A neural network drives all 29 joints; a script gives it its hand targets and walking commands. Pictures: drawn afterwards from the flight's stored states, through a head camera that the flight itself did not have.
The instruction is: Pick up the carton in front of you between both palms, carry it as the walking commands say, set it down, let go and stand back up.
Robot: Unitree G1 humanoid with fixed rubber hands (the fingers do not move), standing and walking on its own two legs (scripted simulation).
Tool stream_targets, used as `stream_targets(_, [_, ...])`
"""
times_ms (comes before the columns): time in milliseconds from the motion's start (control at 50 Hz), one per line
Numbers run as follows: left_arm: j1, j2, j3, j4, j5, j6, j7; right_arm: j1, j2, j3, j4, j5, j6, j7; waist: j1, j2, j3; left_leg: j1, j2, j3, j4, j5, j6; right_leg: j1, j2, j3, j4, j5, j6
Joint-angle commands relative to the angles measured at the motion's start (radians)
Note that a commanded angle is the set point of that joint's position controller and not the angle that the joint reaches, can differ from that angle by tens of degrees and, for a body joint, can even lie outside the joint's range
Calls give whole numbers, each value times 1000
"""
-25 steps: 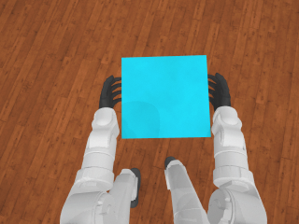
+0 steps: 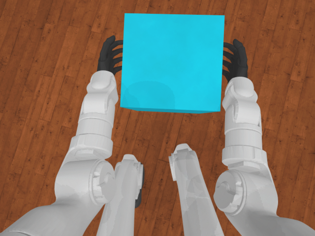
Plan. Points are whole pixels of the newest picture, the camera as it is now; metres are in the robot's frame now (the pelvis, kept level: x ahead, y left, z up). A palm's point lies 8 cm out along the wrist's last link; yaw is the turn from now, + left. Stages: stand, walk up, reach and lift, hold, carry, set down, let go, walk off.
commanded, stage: set down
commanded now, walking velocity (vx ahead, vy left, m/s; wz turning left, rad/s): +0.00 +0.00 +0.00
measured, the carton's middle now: (170, 74) +0.48 -0.09 -0.17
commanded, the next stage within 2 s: none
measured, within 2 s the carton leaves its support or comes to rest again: rests again in 1.26 s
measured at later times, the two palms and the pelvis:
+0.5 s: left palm (130, 71) +0.53 +0.03 -0.23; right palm (227, 82) +0.45 -0.26 -0.23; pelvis -0.02 +0.02 -0.10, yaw +0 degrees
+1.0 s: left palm (136, 72) +0.56 +0.02 -0.33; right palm (220, 84) +0.46 -0.27 -0.32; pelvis -0.01 +0.01 -0.17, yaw +0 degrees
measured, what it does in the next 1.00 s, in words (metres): lowers itself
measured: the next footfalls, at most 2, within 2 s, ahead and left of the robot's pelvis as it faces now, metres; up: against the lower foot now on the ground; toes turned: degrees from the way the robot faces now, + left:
none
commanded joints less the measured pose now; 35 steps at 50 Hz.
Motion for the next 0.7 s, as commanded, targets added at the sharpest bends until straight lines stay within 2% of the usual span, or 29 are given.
stream_targets(0, [-669, -885, -527, 26, -132, -21, -209, -617, 870, 572, 69, 162, -4, 217, -73, -70, -1050, 81, -95, 110, -26, 138, 25, 889, 54, -82, -37, 372, 54])
stream_targets(40, [-700, -876, -517, 35, -130, -14, -200, -614, 863, 533, 105, 150, 5, 217, -98, -62, -1021, 73, -95, 111, -5, 111, 22, 823, 58, -103, -16, 322, 52])
stream_targets(60, [-714, -859, -510, 39, -128, -11, -195, -648, 860, 532, 95, 162, 5, 220, -76, -57, -1035, 92, -96, 116, 11, 123, 24, 787, 59, -113, 4, 312, 55])
stream_targets(80, [-735, -867, -498, 48, -128, -9, -191, -647, 841, 508, 114, 156, 10, 222, -97, -36, -1016, 77, -97, 121, 21, 117, 19, 771, 57, -114, 7, 306, 50])
stream_targets(100, [-736, -856, -481, 77, -122, -5, -187, -679, 817, 503, 102, 148, 8, 224, -112, -54, -1002, 65, -91, 111, 31, 109, 23, 730, 57, -126, 23, 300, 52])
stream_targets(120, [-756, -845, -475, 66, -120, -6, -180, -691, 801, 487, 115, 152, 8, 226, -97, -25, -1010, 76, -93, 121, 45, 115, 19, 707, 57, -128, 39, 292, 50])
stream_targets(140, [-778, -848, -466, 73, -124, -8, -173, -691, 800, 470, 129, 144, 10, 229, -116, -37, -995, 61, -95, 119, 55, 109, 20, 694, 56, -134, 46, 294, 49])
stream_targets(200, [-817, -814, -443, 107, -120, -9, -153, -766, 755, 452, 102, 159, -2, 236, -119, -21, -1012, 83, -92, 115, 90, 121, 20, 603, 56, -160, 103, 294, 52])
stream_targets(220, [-817, -815, -439, 117, -118, -10, -146, -779, 734, 431, 127, 148, 0, 237, -120, -2, -991, 81, -96, 115, 98, 123, 16, 583, 50, -161, 110, 289, 51])
stream_targets(240, [-829, -782, -422, 127, -114, -13, -141, -776, 730, 431, 132, 153, 0, 240, -121, -23, -970, 53, -94, 118, 110, 115, 19, 568, 48, -160, 117, 292, 53])
stream_targets(260, [-849, -794, -423, 134, -118, -15, -134, -804, 705, 411, 131, 154, -8, 242, -136, -3, -978, 72, -94, 112, 120, 109, 20, 540, 48, -169, 137, 279, 51])
stream_targets(300, [-896, -761, -414, 137, -118, -16, -120, -846, 675, 395, 130, 158, -10, 247, -141, 3, -967, 94, -93, 109, 146, 120, 19, 487, 43, -175, 165, 272, 52])
stream_targets(320, [-909, -750, -417, 147, -114, -15, -115, -851, 656, 383, 132, 157, -12, 251, -154, 15, -968, 94, -91, 110, 163, 115, 16, 463, 41, -179, 179, 263, 55])
stream_targets(340, [-932, -745, -418, 145, -124, -20, -108, -868, 652, 386, 143, 160, -11, 253, -144, 14, -969, 99, -94, 113, 176, 116, 12, 452, 38, -178, 190, 255, 53])
stream_targets(380, [-952, -728, -420, 166, -123, -14, -102, -888, 623, 359, 149, 155, -9, 256, -167, 34, -966, 106, -90, 110, 199, 116, 11, 411, 34, -187, 212, 253, 56])
stream_targets(400, [-949, -719, -417, 164, -123, -15, -97, -880, 633, 355, 159, 159, -8, 260, -153, 30, -966, 130, -93, 110, 209, 131, 13, 388, 33, -193, 224, 254, 56])
stream_targets(420, [-973, -706, -424, 169, -125, -17, -95, -890, 620, 349, 167, 157, -6, 263, -169, 33, -951, 110, -92, 109, 221, 124, 10, 382, 31, -190, 234, 256, 56])
stream_targets(440, [-985, -699, -430, 170, -132, -13, -96, -904, 600, 338, 155, 159, -10, 266, -172, 44, -956, 120, -90, 108, 231, 124, 11, 372, 26, -195, 249, 260, 55])
stream_targets(500, [-1015, -671, -436, 180, -148, -12, -98, -925, 582, 338, 175, 166, -5, 267, -181, 39, -932, 93, -88, 114, 272, 116, 11, 353, 22, -197, 277, 252, 55])
stream_targets(540, [-1029, -671, -460, 199, -173, -14, -101, -958, 567, 335, 167, 171, -8, 267, -198, 38, -943, 84, -86, 116, 304, 121, 9, 364, 15, -197, 301, 266, 58])
stream_targets(580, [-1047, -656, -482, 201, -189, -18, -104, -967, 566, 349, 158, 188, -15, 265, -198, 44, -949, 72, -86, 119, 332, 143, 10, 377, 12, -191, 328, 307, 59])
stream_targets(600, [-1059, -650, -489, 194, -202, -24, -106, -974, 565, 364, 148, 203, -17, 265, -213, 29, -953, 60, -86, 118, 346, 142, 12, 388, 15, -194, 336, 316, 60])
stream_targets(620, [-1064, -649, -495, 188, -213, -29, -107, -1005, 547, 375, 141, 213, -22, 263, -201, 29, -954, 42, -87, 119, 363, 155, 14, 398, 10, -186, 350, 334, 58])
stream_targets(660, [-1087, -638, -535, 177, -246, -39, -107, -1025, 539, 401, 123, 240, -35, 256, -219, 34, -974, 24, -83, 118, 399, 176, 13, 436, 11, -180, 376, 384, 57])
stream_targets(680, [-1112, -626, -557, 159, -270, -50, -106, -1037, 541, 415, 108, 253, -40, 253, -217, 10, -984, 16, -82, 115, 417, 192, 16, 460, 6, -179, 398, 417, 61])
